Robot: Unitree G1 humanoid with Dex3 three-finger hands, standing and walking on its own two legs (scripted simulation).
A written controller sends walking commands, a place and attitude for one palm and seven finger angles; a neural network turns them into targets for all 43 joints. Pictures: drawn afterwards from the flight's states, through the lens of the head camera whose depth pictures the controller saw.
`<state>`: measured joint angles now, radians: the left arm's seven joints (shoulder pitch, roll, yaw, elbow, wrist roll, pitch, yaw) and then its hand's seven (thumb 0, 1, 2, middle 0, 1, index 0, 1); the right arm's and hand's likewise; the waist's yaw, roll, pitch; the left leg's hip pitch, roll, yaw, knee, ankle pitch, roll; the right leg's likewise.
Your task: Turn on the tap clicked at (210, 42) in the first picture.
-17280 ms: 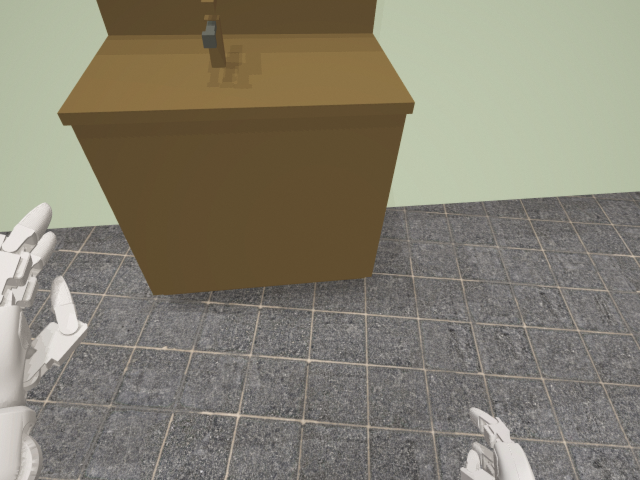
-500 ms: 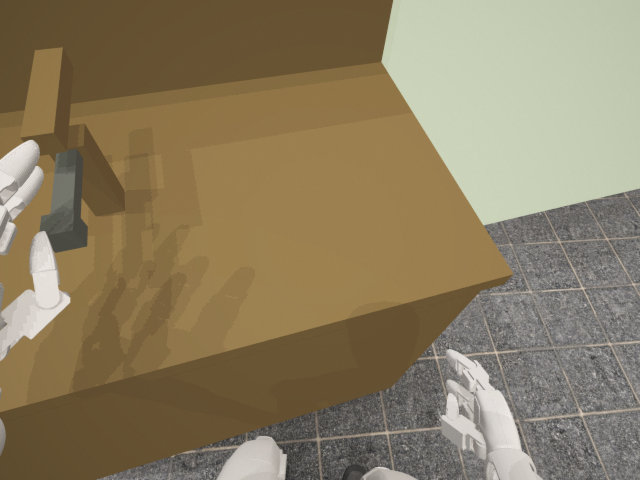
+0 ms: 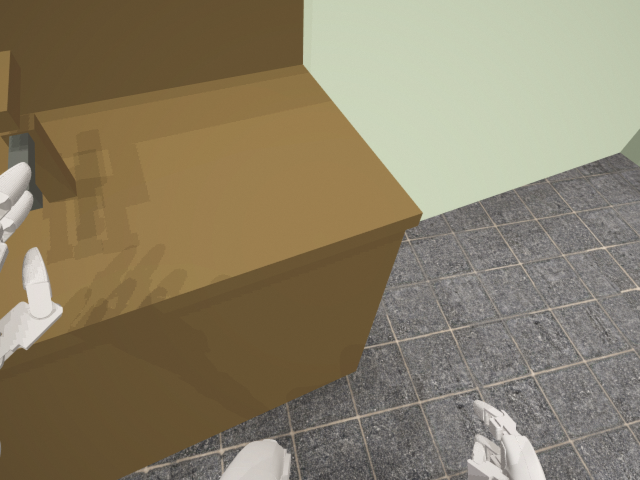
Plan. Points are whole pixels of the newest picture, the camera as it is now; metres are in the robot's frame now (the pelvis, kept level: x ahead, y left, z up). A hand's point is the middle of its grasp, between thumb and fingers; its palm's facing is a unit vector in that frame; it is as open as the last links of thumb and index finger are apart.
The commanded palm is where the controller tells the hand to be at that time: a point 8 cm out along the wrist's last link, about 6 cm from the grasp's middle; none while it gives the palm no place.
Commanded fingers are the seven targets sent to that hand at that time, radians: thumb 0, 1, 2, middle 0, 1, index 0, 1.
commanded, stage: come to a stop and stand still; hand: left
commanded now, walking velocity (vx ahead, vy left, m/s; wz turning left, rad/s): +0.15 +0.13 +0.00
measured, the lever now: (21, 194) +0.36 +0.36 +0.15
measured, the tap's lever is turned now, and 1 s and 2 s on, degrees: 0 0 0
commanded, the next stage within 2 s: none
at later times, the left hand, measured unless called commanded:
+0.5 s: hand out of the picture +0.15 +0.29 +0.17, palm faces +0.45 -0.81 -0.36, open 7.4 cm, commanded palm +0.09 +0.32 +0.19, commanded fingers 0.00 0.90 0.90 -0.20 -0.30 -0.20 -0.30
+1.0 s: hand out of the picture +0.05 +0.35 +0.17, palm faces +0.48 -0.80 -0.36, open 7.4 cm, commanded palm -0.01 +0.38 +0.19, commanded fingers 0.00 0.90 0.90 -0.20 -0.30 -0.20 -0.30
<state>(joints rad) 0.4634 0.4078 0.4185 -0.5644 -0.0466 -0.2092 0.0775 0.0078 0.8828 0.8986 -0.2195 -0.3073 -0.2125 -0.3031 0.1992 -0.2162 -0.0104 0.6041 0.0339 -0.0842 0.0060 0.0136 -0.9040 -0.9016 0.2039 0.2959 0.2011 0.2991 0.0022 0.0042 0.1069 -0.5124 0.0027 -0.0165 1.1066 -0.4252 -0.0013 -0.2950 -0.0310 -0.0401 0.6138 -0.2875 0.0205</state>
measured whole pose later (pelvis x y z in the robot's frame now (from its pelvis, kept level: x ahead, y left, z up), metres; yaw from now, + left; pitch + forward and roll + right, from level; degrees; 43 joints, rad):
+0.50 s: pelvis -0.06 +0.03 -0.02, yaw +2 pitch -1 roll -1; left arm 0.40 0.39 0.42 -0.53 -0.04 -0.18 0.12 0.01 0.89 0.90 -0.21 -0.31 -0.21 -0.30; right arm 0.22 -0.19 -0.01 0.61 0.03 -0.09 0.01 0.01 -0.90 -0.90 0.20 0.30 0.20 0.30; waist 0.01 -0.06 0.05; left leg -0.31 -0.02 -0.02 0.80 -0.46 0.01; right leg -0.45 -0.04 -0.04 0.78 -0.31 0.00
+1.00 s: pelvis -0.16 +0.09 -0.02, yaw +2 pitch -4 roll +3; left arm 0.39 0.40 0.45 -0.57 -0.03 -0.19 0.14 0.01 0.89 0.90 -0.21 -0.31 -0.21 -0.30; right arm 0.19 -0.16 -0.02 0.60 0.00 -0.11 0.00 0.01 -0.91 -0.90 0.20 0.30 0.20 0.30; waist -0.01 -0.13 0.12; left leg -0.29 -0.09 0.02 0.80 -0.45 0.04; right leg -0.56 -0.01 0.05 1.11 -0.42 -0.04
